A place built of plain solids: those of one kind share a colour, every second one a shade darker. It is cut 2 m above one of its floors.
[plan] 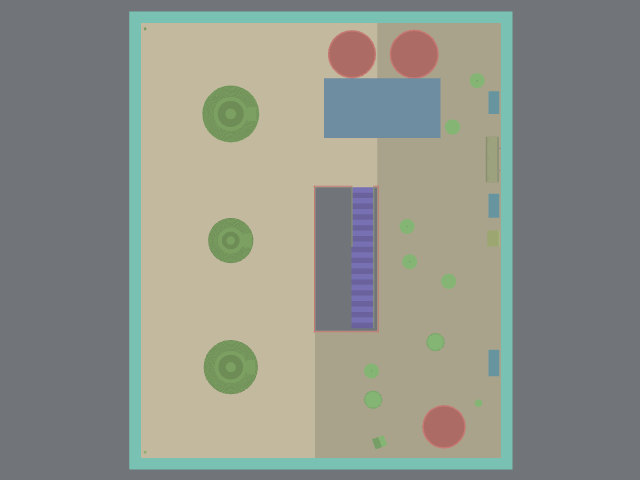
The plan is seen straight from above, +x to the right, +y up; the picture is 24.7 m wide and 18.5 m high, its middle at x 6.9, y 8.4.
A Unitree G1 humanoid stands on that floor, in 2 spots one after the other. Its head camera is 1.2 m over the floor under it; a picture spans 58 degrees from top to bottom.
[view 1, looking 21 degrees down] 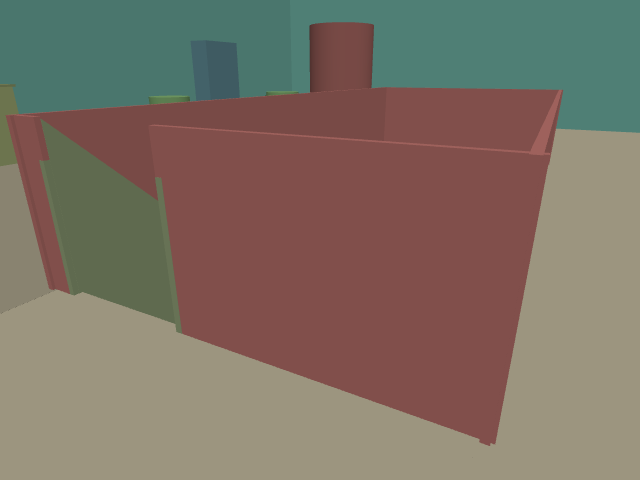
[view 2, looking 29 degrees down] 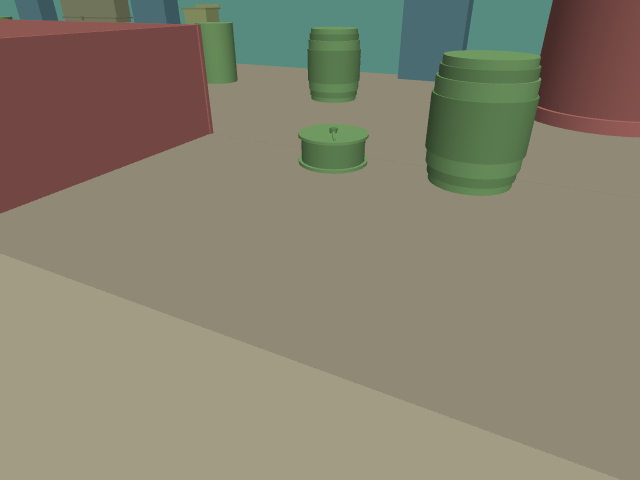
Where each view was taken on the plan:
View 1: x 6.65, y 11.78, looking -62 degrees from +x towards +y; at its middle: well_rail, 1.57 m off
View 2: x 5.66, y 1.90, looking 26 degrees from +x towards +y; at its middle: upper_floor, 2.47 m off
